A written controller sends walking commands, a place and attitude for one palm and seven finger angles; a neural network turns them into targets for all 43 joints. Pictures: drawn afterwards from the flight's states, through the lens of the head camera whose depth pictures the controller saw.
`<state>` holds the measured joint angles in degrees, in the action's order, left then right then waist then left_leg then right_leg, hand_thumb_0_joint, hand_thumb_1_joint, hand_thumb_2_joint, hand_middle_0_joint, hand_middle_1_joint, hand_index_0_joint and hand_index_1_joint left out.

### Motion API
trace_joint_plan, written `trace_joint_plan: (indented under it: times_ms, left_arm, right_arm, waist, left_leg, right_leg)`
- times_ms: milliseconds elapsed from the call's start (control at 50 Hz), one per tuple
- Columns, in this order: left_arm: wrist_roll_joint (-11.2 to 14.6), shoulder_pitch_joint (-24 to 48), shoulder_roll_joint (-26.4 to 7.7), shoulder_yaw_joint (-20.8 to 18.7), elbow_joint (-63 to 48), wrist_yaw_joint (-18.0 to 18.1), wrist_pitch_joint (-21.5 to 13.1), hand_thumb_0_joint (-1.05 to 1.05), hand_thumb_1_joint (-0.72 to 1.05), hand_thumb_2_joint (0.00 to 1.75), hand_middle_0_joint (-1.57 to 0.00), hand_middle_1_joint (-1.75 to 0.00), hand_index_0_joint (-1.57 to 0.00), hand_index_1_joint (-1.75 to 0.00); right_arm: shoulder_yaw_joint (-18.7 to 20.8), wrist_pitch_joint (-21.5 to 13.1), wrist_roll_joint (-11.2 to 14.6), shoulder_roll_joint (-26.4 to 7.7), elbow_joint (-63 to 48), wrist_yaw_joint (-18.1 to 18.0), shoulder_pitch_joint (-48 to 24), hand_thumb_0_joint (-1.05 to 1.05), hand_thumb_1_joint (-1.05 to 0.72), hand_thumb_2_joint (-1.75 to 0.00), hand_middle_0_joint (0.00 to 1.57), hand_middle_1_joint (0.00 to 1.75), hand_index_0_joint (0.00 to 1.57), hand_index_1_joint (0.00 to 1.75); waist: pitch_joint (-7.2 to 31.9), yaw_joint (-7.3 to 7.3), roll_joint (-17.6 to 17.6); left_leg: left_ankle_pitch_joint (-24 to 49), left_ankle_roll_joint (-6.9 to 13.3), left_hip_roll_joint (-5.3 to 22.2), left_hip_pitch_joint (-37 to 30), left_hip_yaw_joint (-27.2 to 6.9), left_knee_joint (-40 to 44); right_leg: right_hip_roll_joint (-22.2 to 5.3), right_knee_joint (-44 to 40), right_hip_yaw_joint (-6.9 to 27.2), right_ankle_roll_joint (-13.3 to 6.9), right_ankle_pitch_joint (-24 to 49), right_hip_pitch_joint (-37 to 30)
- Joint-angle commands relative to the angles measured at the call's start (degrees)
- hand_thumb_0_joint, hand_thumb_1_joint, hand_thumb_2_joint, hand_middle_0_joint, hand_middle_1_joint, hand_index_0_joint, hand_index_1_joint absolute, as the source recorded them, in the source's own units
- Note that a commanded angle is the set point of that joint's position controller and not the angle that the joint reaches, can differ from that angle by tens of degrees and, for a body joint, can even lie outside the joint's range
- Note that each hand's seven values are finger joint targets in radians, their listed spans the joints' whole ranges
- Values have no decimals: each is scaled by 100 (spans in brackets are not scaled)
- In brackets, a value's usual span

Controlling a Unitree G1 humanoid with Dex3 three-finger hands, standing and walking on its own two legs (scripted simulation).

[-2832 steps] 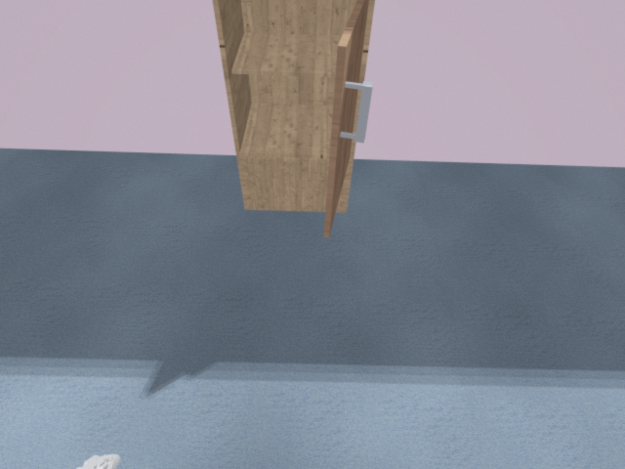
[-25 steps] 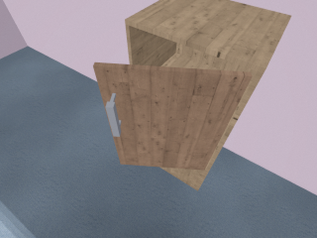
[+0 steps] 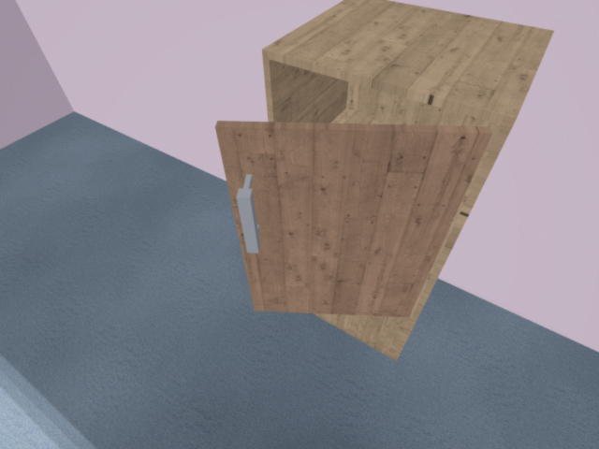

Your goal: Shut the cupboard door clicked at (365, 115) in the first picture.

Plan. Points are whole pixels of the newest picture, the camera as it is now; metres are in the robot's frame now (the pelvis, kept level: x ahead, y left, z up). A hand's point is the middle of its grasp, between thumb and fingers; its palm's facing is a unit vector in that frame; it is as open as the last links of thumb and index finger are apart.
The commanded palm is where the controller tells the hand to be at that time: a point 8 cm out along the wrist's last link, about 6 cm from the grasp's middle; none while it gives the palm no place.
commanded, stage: come to a stop and stand still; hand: left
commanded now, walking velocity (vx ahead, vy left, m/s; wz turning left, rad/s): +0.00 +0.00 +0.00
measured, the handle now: (251, 214) +0.51 +0.13 -0.01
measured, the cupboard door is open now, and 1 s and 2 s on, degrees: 30 30 30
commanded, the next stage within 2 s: look again from close up in 0.12 s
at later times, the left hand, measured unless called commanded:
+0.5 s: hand out of the picture +0.09 +0.17 -0.16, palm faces -0.03 -0.97 -0.25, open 7.4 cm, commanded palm none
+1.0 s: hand (200, 364) +0.23 +0.16 -0.02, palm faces +0.26 -0.96 -0.09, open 7.2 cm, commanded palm +0.15 +0.20 -0.06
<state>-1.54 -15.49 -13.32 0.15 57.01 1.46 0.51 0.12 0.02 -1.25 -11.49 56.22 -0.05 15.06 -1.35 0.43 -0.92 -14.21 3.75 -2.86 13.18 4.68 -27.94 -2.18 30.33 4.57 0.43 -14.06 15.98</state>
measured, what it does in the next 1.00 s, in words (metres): shifts its weight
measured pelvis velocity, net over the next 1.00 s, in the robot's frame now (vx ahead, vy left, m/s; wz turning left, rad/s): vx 0.04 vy -0.06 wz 0.05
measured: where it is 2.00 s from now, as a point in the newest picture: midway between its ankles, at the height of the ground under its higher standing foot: outside the picture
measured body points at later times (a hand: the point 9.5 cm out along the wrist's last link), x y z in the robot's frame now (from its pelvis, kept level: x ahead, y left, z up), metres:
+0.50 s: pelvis +0.04 -0.03 +0.00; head +0.06 -0.04 +0.45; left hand +0.09 +0.22 -0.14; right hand +0.09 -0.28 -0.15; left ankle +0.01 +0.08 -0.74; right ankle +0.03 -0.15 -0.74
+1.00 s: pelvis +0.04 -0.06 -0.03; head +0.06 -0.08 +0.42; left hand +0.21 +0.21 -0.02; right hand +0.18 -0.32 -0.14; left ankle +0.01 +0.08 -0.73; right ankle +0.03 -0.15 -0.73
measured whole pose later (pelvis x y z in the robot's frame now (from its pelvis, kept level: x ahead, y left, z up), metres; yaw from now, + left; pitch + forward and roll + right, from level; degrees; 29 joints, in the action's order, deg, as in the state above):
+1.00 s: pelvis +0.04 -0.06 -0.03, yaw +3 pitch +5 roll +2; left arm 12.3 -22.5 -10.4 -11.0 12.8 -5.6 -19.4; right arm 3.4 -16.3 1.1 -13.9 44.1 -3.2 15.2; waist 4.4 -1.2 0.0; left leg -25.4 -1.4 -0.6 26.3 0.0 -46.8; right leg -1.1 50.3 -2.2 -2.4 -26.6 28.9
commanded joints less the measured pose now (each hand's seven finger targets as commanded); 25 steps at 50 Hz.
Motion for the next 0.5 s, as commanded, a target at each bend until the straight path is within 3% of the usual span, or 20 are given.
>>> trace_joint_plan:
  times_ms: [0, 280, 340, 480]
  left_arm:
    - [28, -32, -649, -91, -205, -1, -142, 0, 90, 90, -20, -30, -20, -30]
    - [76, 141, -798, -83, 234, 22, -216, 0, 90, 90, -20, -30, -20, -30]
    - [69, 220, -781, -84, 264, 26, -214, 0, 90, 90, -20, -30, -20, -30]
    - [81, 400, -870, -118, 202, 28, -225, 0, 90, 90, -20, -30, -20, -30]
  right_arm:
    - [220, -176, 29, -949, -296, -44, -128, 0, -90, -90, 20, 30, 20, 30]
    - [157, -259, 67, -912, 209, -121, -158, 0, -90, -90, 20, 30, 20, 30]
    - [145, -239, 65, -873, 261, -132, -229, 0, -90, -90, 20, 30, 20, 30]
    - [144, -230, 50, -925, 310, -143, -384, 0, -90, -90, 20, 30, 20, 30]
  waist:
    - [-226, 4, 37]
    - [208, -61, 55]
    - [54, -63, 140]
    - [214, -51, 96]
  left_leg:
    - [-1227, 7, 930, 369, -1195, 1299]
    - [848, -107, 853, -490, -693, 690]
    - [882, -133, 865, -475, -656, 678]
    - [1150, -198, 871, -614, -609, 613]
  right_leg:
    - [-102, -409, 150, -264, -251, -24]
    - [-323, -462, 303, -254, 1094, -311]
    - [-324, -503, 327, -265, 1194, -275]
    - [-368, -510, 353, -285, 1606, -445]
